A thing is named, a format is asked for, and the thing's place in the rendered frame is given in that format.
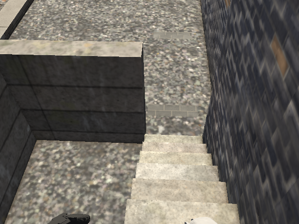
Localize stairs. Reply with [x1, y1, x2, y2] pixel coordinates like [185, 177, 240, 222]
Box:
[124, 133, 240, 224]

